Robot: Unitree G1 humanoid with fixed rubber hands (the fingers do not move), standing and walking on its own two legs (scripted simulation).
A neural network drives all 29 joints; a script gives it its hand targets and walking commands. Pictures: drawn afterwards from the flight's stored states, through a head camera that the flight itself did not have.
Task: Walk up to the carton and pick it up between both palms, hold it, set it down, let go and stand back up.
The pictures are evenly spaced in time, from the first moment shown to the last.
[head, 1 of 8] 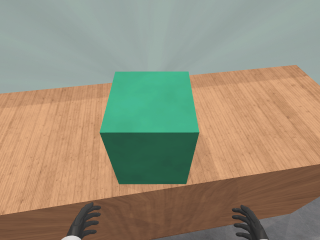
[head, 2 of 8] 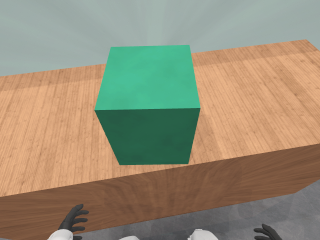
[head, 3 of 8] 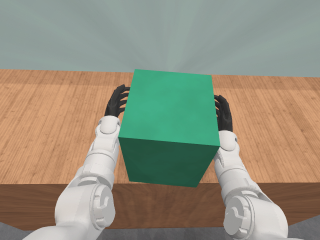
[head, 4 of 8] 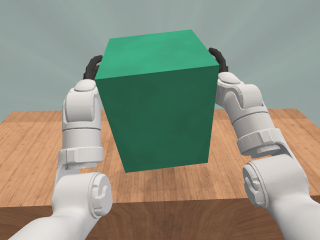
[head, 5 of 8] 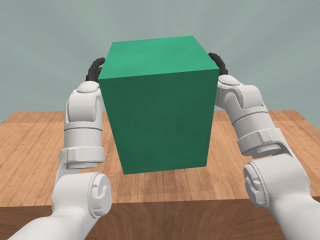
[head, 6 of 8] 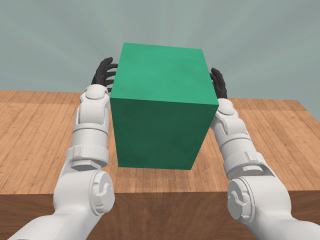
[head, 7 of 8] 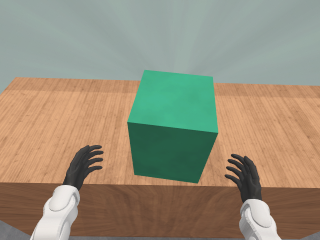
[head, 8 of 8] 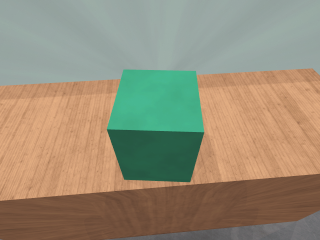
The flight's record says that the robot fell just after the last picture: no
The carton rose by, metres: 0.23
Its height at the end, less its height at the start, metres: +0.00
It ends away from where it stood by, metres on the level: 0.00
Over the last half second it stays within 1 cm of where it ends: yes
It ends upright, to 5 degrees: yes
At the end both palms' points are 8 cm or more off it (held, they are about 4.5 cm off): yes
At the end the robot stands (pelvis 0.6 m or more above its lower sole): yes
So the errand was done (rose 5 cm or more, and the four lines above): yes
